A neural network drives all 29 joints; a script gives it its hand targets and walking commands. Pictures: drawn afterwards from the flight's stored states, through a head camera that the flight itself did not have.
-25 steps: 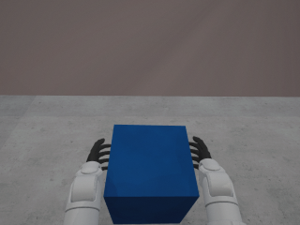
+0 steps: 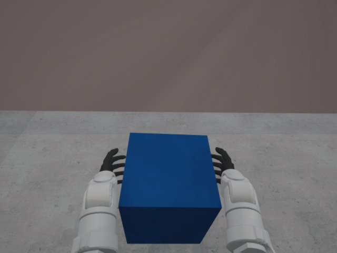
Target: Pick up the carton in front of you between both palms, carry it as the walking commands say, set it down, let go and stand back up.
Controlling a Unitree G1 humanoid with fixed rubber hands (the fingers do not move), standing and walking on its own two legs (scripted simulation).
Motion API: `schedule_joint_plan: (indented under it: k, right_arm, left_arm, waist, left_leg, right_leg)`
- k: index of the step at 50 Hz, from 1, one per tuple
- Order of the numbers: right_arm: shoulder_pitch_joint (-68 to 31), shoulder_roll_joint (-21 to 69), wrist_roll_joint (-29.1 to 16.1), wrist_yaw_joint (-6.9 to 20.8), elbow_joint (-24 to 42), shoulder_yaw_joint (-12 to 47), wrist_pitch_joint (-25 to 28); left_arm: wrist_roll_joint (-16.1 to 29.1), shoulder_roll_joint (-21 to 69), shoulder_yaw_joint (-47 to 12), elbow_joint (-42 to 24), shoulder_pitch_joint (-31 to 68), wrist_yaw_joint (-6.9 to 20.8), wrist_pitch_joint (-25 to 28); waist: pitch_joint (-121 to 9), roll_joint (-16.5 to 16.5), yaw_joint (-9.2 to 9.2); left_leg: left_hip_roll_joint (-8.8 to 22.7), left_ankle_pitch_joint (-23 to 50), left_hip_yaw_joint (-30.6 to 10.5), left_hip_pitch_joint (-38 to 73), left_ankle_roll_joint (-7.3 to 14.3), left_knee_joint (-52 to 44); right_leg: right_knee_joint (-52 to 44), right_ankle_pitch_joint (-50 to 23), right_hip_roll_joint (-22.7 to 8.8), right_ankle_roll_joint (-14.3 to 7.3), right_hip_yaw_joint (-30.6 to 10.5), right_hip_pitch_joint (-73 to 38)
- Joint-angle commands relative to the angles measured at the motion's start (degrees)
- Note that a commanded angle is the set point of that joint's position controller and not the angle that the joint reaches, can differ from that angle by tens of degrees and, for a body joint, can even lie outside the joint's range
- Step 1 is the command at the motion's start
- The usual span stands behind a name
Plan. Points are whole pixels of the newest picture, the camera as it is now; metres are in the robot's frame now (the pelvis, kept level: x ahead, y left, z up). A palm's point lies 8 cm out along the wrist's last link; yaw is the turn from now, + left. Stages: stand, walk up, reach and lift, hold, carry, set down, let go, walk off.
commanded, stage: set down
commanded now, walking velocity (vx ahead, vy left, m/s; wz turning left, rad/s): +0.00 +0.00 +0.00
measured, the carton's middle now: (166, 190) +0.31 +0.00 -0.04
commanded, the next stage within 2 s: none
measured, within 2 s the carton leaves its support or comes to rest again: neither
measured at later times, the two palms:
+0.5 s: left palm (120, 200) +0.36 +0.14 -0.17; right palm (209, 195) +0.36 -0.16 -0.15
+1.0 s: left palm (124, 204) +0.41 +0.14 -0.30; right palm (199, 203) +0.40 -0.15 -0.29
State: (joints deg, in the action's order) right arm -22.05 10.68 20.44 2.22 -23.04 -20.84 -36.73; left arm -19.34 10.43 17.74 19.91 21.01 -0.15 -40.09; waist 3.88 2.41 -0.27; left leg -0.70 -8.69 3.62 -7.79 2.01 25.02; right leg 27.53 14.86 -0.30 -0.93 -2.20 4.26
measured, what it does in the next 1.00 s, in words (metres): lowers itself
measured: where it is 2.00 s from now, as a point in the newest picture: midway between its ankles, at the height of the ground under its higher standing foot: outside the picture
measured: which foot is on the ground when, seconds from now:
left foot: down 0.00-1.00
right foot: down 0.00-1.00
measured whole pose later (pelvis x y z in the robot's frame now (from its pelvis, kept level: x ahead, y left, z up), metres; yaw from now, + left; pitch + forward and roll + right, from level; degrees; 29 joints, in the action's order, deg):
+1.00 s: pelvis -0.04 -0.02 -0.21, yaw +0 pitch +43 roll -3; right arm -46.2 7.2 10.5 -5.3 -34.3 -27.0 -12.1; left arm -13.7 -0.3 22.6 39.0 49.0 -0.3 -13.3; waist -11.1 1.0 -0.8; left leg 0.2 -23.3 -1.7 -106.2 0.2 86.3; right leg 89.4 32.1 3.2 -0.4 1.5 100.6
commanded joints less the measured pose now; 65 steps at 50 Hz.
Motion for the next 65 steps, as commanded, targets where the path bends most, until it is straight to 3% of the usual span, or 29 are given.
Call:
schedule_joint_plan:
  k: [1, 5, 8, 11, 15, 19, 24, 26, 29, 32, 35, 41, 50, 65]
  right_arm:
    - [-35.8, 47.4, -9.4, 14.3, -7.1, 21.4, 4.5]
    - [-38.6, 42.0, -2.8, 11.8, -13.6, 10.9, 7.7]
    - [-36.1, 36.4, 1.5, 9.7, -16.0, 4.8, 10.5]
    - [-33.9, 32.2, 3.1, 8.5, -15.9, 2.5, 14.8]
    - [-34.7, 34.1, 0.5, 8.2, -14.9, 6.9, 22.7]
    - [-38.0, 39.5, -5.6, 8.5, -13.9, 17.3, 29.4]
    - [-39.8, 44.0, -12.9, 7.2, -8.3, 28.8, 32.2]
    - [-40.4, 44.5, -14.7, 6.3, -6.7, 31.3, 31.6]
    - [-41.6, 45.8, -15.4, 5.6, -6.8, 32.2, 29.7]
    - [-43.2, 47.4, -14.5, 5.4, -9.1, 30.5, 27.3]
    - [-45.3, 48.0, -13.2, 5.2, -11.5, 27.7, 25.5]
    - [-49.8, 47.4, -12.6, 4.1, -14.0, 24.1, 24.6]
    - [-57.4, 44.2, -15.3, 2.6, -13.2, 24.6, 25.6]
    - [-70.7, 38.9, -17.8, 4.4, -13.9, 22.8, 24.6]
  left_arm:
    - [10.9, 52.6, -22.1, 7.2, 34.7, 13.7, 4.3]
    - [4.2, 45.8, -11.2, 13.5, 37.7, 10.8, 7.6]
    - [0.8, 39.2, -5.8, 14.9, 36.8, 9.2, 11.0]
    - [-0.2, 34.6, -4.5, 15.2, 35.3, 8.5, 15.9]
    - [2.1, 36.3, -10.3, 15.3, 36.4, 8.2, 24.4]
    - [5.7, 41.4, -19.9, 15.8, 39.9, 7.8, 31.7]
    - [9.7, 43.5, -30.2, 9.6, 41.9, 6.7, 34.7]
    - [10.5, 42.6, -31.5, 8.6, 41.9, 6.7, 34.2]
    - [10.5, 41.3, -30.8, 9.5, 42.9, 7.5, 32.5]
    - [10.0, 41.6, -28.5, 12.4, 45.2, 9.0, 30.4]
    - [9.6, 41.8, -25.9, 15.6, 47.4, 10.5, 28.8]
    - [9.3, 40.9, -22.4, 19.3, 51.8, 11.4, 27.8]
    - [11.3, 39.1, -22.8, 19.8, 58.3, 9.2, 28.2]
    - [14.5, 36.2, -24.5, 20.6, 71.2, 6.5, 26.9]
  waist:
    - [-8.7, -3.1, -0.28]
    - [-6.8, -2.2, 0.15]
    - [-6.9, -2.3, 0.05]
    - [-10.8, -2.3, -0.76]
    - [-21.5, -2.3, -1.87]
    - [-37.8, -2.8, -2.72]
    - [-61.5, -4.2, -0.99]
    - [-65.1, -4.2, 0.02]
    - [-63.5, -3.6, 1.13]
    - [-58.5, -2.7, 1.08]
    - [-55.9, -2.2, 0.62]
    - [-58.1, -2.7, -0.09]
    - [-65.7, -4.9, -0.13]
    - [-68.8, -7.1, -1.03]
  left_leg:
    - [-1.4, -14.9, -10.7, 13.1, -1.4, -2.8]
    - [-1.8, -16.3, -11.4, 8.3, -1.0, 0.8]
    - [-2.6, -12.0, -10.7, 3.6, -1.2, 4.3]
    - [-3.2, -4.8, -9.9, -1.8, -1.4, 8.7]
    - [-3.8, 4.7, -10.1, -7.3, -1.6, 15.5]
    - [-4.7, 15.3, -10.8, -9.0, -1.5, 24.7]
    - [-5.7, 25.0, -9.6, -11.5, -1.4, 35.3]
    - [-6.3, 23.0, -8.4, -16.6, -1.5, 37.7]
    - [-6.9, 12.9, -6.6, -27.9, -1.7, 39.7]
    - [-7.3, 3.6, -5.4, -38.0, -1.5, 41.7]
    - [-7.5, -0.5, -4.9, -45.4, -1.3, 44.5]
    - [-7.9, -0.9, -4.2, -55.4, -1.5, 50.8]
    - [-8.1, 0.8, -3.8, -61.4, -2.5, 59.7]
    - [-7.3, -1.1, -4.8, -63.7, -3.2, 71.1]
  right_leg:
    - [-5.0, 10.1, 3.9, -3.3, -2.6, 19.3]
    - [-0.2, 10.4, 4.1, -3.1, -2.7, 24.4]
    - [3.0, 8.0, 4.4, -2.9, -2.7, 28.4]
    - [6.8, 3.8, 5.1, -2.2, -2.2, 33.1]
    - [12.6, -0.4, 7.1, -1.0, -1.3, 38.9]
    - [19.9, -4.7, 8.2, -0.1, -0.7, 47.7]
    - [28.6, -11.4, 9.4, 2.0, -0.4, 55.6]
    - [31.0, -11.7, 9.6, 2.5, -0.5, 57.0]
    - [33.7, -7.9, 9.7, 2.9, -0.7, 58.8]
    - [35.6, -1.7, 9.8, 3.0, -0.6, 63.0]
    - [37.6, 1.6, 9.9, 3.0, -0.4, 66.7]
    - [43.6, 1.0, 10.4, 3.2, 0.1, 72.4]
    - [54.1, 0.9, 11.4, 3.2, 2.1, 81.3]
    - [67.9, 6.3, 11.4, 2.8, 5.1, 98.3]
